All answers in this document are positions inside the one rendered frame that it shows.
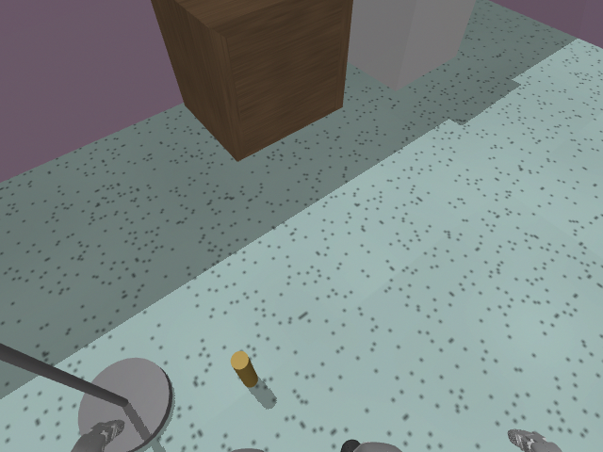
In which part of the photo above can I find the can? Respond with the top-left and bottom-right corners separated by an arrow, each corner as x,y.
231,351 -> 258,388

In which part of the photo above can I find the left robot hand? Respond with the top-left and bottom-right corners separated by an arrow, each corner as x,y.
71,420 -> 124,452

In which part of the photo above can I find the right robot hand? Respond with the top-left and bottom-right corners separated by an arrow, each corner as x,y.
508,429 -> 562,452

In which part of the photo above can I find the floor lamp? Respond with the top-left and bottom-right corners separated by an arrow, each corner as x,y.
0,343 -> 172,452

